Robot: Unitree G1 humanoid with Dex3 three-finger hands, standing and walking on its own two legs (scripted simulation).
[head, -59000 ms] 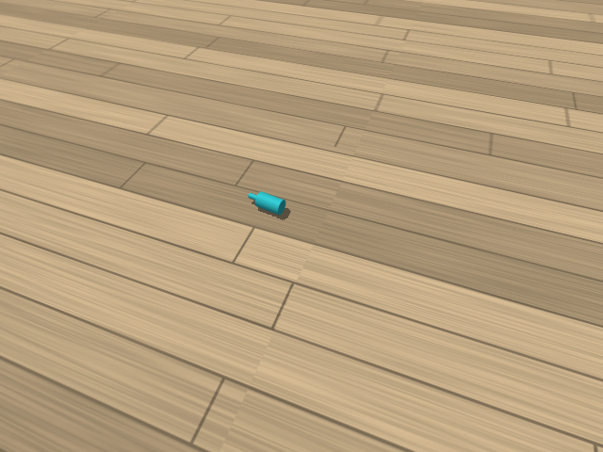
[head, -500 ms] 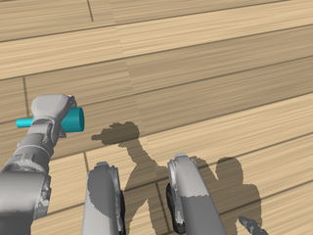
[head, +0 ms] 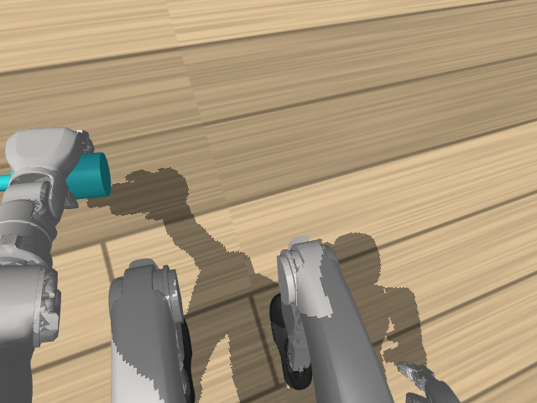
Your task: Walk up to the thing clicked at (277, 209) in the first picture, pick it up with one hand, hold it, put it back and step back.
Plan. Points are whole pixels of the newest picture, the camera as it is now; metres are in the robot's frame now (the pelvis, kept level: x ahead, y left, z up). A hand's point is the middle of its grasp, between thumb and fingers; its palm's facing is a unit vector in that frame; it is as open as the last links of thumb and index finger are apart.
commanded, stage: crouch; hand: left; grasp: from above
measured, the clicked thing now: (46, 179) +0.46 +0.30 -0.21
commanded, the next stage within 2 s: lower in 0.42 s
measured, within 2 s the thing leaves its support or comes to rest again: neither
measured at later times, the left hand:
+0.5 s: hand (72, 176) +0.47 +0.27 -0.23, palm faces -0.47 -0.03 -0.88, open 9.8 cm
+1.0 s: hand (82, 181) +0.48 +0.27 -0.28, palm faces -0.47 -0.04 -0.88, open 9.7 cm
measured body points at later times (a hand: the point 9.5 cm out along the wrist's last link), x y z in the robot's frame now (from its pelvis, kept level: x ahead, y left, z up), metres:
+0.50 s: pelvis -0.01 -0.01 -0.05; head +0.25 +0.05 +0.32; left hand +0.49 +0.27 -0.18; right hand +0.02 -0.28 -0.15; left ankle +0.07 +0.12 -0.37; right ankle +0.08 -0.13 -0.37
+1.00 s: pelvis -0.01 +0.00 -0.08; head +0.26 +0.06 +0.27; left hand +0.50 +0.27 -0.23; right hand +0.02 -0.28 -0.18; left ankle +0.07 +0.12 -0.37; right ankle +0.08 -0.13 -0.37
